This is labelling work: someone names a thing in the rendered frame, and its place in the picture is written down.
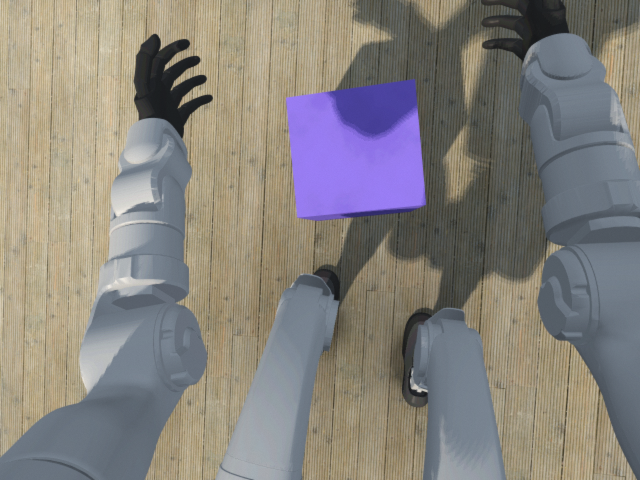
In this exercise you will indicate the robot left forearm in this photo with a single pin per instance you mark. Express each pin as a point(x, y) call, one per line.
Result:
point(147, 225)

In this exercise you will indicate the robot left thigh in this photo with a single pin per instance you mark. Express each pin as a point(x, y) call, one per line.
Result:
point(268, 442)

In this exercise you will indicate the robot left upper arm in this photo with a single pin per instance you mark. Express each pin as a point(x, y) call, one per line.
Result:
point(136, 365)

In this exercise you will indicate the robot right upper arm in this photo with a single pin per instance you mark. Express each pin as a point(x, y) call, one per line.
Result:
point(590, 297)

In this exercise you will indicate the robot right forearm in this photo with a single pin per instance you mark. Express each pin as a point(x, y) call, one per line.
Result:
point(583, 149)

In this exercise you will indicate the robot right shin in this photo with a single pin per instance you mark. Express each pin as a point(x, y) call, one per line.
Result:
point(445, 313)

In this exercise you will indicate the robot left hand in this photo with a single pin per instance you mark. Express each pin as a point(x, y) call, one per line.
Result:
point(153, 97)

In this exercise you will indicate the carton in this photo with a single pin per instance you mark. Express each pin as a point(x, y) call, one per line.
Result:
point(356, 152)

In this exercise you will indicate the robot right hand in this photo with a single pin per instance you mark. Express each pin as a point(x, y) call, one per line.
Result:
point(541, 18)

